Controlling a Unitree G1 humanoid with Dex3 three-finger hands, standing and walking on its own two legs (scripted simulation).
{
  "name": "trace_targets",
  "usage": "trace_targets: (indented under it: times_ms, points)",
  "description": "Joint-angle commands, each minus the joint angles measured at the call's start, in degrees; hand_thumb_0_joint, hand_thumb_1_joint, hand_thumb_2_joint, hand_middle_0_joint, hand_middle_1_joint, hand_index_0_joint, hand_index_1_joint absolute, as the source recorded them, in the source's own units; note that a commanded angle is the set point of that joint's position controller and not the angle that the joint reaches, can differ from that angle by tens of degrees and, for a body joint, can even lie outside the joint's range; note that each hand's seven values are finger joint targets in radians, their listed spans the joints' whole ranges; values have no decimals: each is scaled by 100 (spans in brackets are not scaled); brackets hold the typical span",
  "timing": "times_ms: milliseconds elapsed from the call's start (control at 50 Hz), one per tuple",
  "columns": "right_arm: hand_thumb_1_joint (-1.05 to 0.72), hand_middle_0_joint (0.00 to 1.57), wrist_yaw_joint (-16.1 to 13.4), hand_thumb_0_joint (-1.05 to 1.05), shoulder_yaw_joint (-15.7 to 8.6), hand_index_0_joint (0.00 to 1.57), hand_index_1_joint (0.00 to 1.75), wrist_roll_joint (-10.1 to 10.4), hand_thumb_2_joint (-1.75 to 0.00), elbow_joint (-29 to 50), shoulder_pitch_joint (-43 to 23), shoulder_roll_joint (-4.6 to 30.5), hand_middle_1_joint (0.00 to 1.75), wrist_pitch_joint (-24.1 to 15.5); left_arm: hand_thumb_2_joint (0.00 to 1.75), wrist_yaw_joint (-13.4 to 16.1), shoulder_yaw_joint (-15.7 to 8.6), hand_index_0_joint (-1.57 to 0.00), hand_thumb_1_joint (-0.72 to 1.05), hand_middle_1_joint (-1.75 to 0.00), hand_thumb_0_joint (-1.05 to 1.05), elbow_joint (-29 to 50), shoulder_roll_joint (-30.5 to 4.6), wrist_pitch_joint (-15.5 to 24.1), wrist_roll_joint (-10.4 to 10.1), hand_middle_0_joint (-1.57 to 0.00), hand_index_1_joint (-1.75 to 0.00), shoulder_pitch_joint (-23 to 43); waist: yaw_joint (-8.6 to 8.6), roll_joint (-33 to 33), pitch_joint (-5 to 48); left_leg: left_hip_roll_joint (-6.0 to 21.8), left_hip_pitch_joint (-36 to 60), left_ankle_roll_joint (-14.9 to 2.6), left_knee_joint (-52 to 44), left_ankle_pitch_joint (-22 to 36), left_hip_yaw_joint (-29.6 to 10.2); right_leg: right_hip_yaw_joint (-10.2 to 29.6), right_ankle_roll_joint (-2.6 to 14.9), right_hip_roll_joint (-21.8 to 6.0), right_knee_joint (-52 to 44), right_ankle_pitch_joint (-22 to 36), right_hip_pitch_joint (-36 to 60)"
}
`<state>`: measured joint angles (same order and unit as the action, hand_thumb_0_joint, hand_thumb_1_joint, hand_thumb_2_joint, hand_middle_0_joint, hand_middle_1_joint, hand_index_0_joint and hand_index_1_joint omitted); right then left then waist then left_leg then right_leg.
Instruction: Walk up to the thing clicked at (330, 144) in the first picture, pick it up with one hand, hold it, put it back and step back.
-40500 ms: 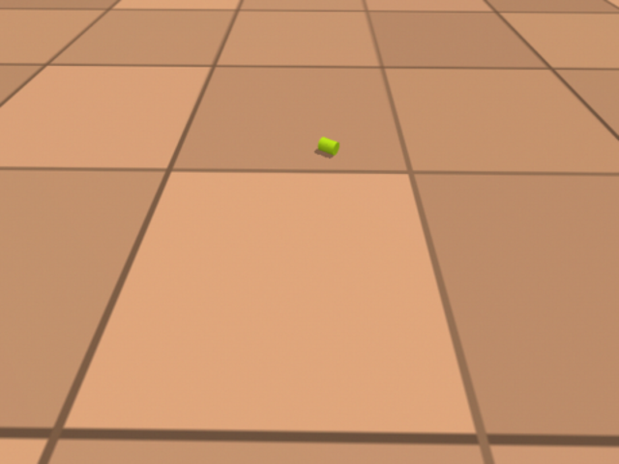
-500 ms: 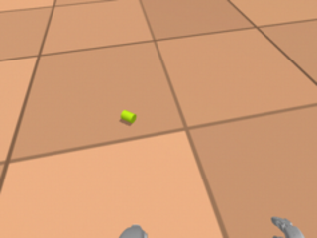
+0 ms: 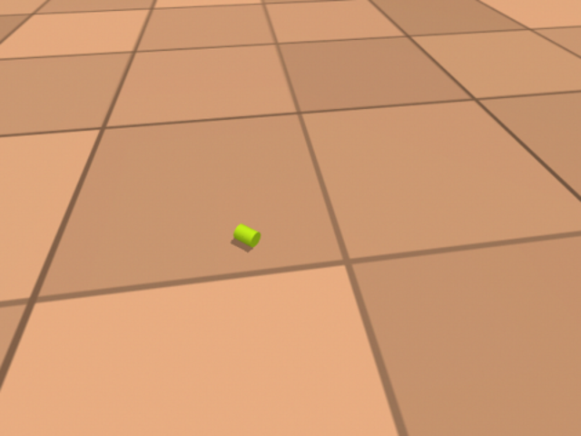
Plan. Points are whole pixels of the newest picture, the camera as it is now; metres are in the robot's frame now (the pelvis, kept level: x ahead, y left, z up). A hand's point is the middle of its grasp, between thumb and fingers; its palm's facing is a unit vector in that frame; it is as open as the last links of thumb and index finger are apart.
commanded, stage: step back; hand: left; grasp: from above
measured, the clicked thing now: (247, 235) +1.11 +0.25 -0.73
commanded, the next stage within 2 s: stand in 0.58 s
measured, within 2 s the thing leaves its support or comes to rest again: neither
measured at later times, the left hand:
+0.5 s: hand out of the picture +0.12 +0.29 -0.15, palm faces +0.02 -0.93 -0.36, open 7.4 cm
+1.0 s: hand out of the picture +0.13 +0.26 -0.14, palm faces -0.03 -0.95 -0.32, open 7.4 cm
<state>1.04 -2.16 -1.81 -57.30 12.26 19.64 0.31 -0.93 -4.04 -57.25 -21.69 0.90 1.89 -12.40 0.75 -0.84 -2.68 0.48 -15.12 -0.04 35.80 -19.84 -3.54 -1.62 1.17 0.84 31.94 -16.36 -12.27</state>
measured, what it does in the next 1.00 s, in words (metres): stands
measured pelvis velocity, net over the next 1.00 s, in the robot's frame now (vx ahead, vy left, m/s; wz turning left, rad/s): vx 0.04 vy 0.02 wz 0.00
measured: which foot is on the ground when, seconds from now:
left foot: down 0.00-1.00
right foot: down 0.00-1.00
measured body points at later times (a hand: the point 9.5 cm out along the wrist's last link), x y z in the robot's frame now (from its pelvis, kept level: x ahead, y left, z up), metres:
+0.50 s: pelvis +0.04 +0.02 +0.01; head +0.06 +0.03 +0.46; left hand +0.12 +0.34 -0.12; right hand +0.16 -0.27 -0.12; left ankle +0.05 +0.14 -0.73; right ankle +0.02 -0.11 -0.73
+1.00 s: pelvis +0.04 +0.02 +0.02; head +0.05 +0.02 +0.47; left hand +0.13 +0.31 -0.11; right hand +0.13 -0.28 -0.11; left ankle +0.05 +0.14 -0.73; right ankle +0.02 -0.11 -0.73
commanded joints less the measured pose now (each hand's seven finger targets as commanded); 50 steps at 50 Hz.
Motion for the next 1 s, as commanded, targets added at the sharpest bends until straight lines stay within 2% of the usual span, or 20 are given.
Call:
trace_targets:
  times_ms: [0,20,100,140,160,180,200,220,240,280,340,360,380,400,440,540,560,660,780,980]
  points:
    - [-90,20,-112,0,-317,20,30,44,-90,502,-318,1327,30,-155,90,140,-412,-20,90,-30,0,507,-1692,242,35,-20,-30,385,115,426,-542,23,-1407,-13,1279,-893,-348,2861,1236,-2223,-2044,-2154,-62]
    - [-90,20,-101,0,-314,20,30,65,-90,438,-270,1242,30,-186,90,158,-360,-20,90,-30,0,491,-1521,279,9,-20,-30,412,84,316,-468,75,-1444,-20,1134,-684,-422,2417,1100,-1963,-1873,-1351,204]
    - [-90,20,-39,0,-305,20,30,33,-90,308,-103,1113,30,-239,90,112,-287,-20,90,-30,0,469,-1464,256,9,-20,-30,674,-3,963,-74,47,-394,13,152,-357,208,1209,803,-1495,-1459,-26,-101]
    - [-90,20,-52,0,-320,20,30,22,-90,206,-22,993,30,-274,90,96,-205,-20,90,-30,0,468,-1357,185,-45,-20,-30,736,-136,824,46,-123,294,4,-943,421,477,818,631,-1257,-877,703,-220]
    - [-90,20,-92,0,-347,20,30,-5,-90,176,27,1062,30,-305,90,85,-127,-20,90,-30,0,464,-1220,155,-57,-20,-30,626,-183,577,196,-58,689,-35,-1273,932,288,618,462,-1118,-418,1341,-296]
    - [-90,20,-138,0,-403,20,30,-56,-90,156,58,1222,30,-332,90,81,-68,-20,90,-30,0,491,-1029,134,-90,-20,-30,572,-195,169,406,430,1073,-184,-1367,1287,-337,404,266,-868,94,1395,-583]
    - [-90,20,-166,0,-419,20,30,-40,-90,237,-154,1513,30,-367,90,76,-1,-20,90,-30,0,491,-792,81,-193,-20,-30,578,-104,-672,484,1282,833,-582,-1815,865,-1630,85,-17,-292,571,5,-772]
    - [-90,20,-149,0,-433,20,30,4,-90,285,-357,1796,30,-359,90,122,-98,-20,90,-30,0,346,-1044,31,-214,-20,-30,515,-56,-806,332,1666,289,-1093,-1901,388,-1969,186,6,-226,737,-1237,-477]
    - [-90,20,-140,0,-415,20,30,-2,-90,279,-542,1681,30,-341,90,123,-71,-20,90,-30,0,283,-1094,37,-177,-20,-30,530,-8,-601,258,1674,206,-1160,-1913,355,-1901,237,35,-264,789,-1295,-386]
    - [-90,20,-150,0,-323,20,30,-16,-90,303,-744,1499,30,-328,90,127,-46,-20,90,-30,0,197,-973,82,-167,-20,-30,463,78,-660,249,1342,476,-864,-1584,1273,-1247,272,83,-324,161,-883,-373]
    - [-90,20,-140,0,-235,20,30,101,-90,241,-945,1303,30,-277,90,170,-77,-20,90,-30,0,-37,-1091,185,-125,-20,-30,258,141,-604,600,921,208,-346,-1066,2452,-500,433,49,-474,-849,1061,801]
    - [-90,20,-140,0,-215,20,30,132,-90,233,-941,1181,30,-259,90,182,-82,-20,90,-30,0,-43,-1197,205,-122,-20,-30,308,89,-349,713,714,141,-235,-994,2122,-334,661,115,-621,-820,1329,865]
    - [-90,20,-147,0,-226,20,30,136,-90,197,-865,1174,30,-245,90,152,-88,-20,90,-30,0,6,-1337,200,-108,-20,-30,533,-37,-111,672,529,294,-179,-1065,1471,-153,786,196,-764,-741,1290,663]
    - [-90,20,-156,0,-223,20,30,102,-90,131,-856,1184,30,-247,90,148,-80,-20,90,-30,0,25,-1302,198,-115,-20,-30,659,-52,-91,606,560,369,-166,-1094,1488,-144,768,210,-805,-702,1365,630]
    - [-90,20,-160,0,-236,20,30,93,-90,65,-997,1232,30,-265,90,165,-32,-20,90,-30,0,0,-1222,200,-130,-20,-30,674,-14,-2,678,596,536,-214,-976,2199,-87,640,167,-771,-702,1890,676]
    - [-90,20,-152,0,-226,20,30,110,-90,-5,-1148,1149,30,-243,90,195,-39,-20,90,-30,0,-101,-1218,170,-125,-20,-30,706,-4,248,662,584,724,-257,-915,2513,54,576,109,-756,-757,2293,687]
    - [-90,20,-150,0,-142,20,30,177,-90,-97,-1053,1142,30,-238,90,175,120,-20,90,-30,0,-199,-985,160,-185,-20,-30,802,-106,269,557,652,934,-238,-1181,2891,-156,675,70,-852,-935,2670,575]
    - [-90,20,-152,0,-126,20,30,161,-90,-226,-1204,1170,30,-246,90,191,136,-20,90,-30,0,-233,-1032,131,-185,-20,-30,894,-58,107,767,719,1308,-177,-1433,3367,-98,539,-34,-803,-1162,2644,877]
    - [-90,20,-131,0,-72,20,30,151,-90,-339,-1314,1148,30,-229,90,163,148,-20,90,-30,0,-327,-1046,132,-169,-20,-30,1117,-76,18,483,681,1046,-77,-1911,2281,-107,607,-64,-812,-1560,1614,856]
    - [-90,20,-120,0,-55,20,30,144,-90,-495,-1252,1175,30,-257,90,136,179,-20,90,-30,0,-421,-1050,142,-148,-20,-30,1055,-83,20,558,695,1129,-38,-2042,1973,-77,646,-19,-850,-1713,1333,746]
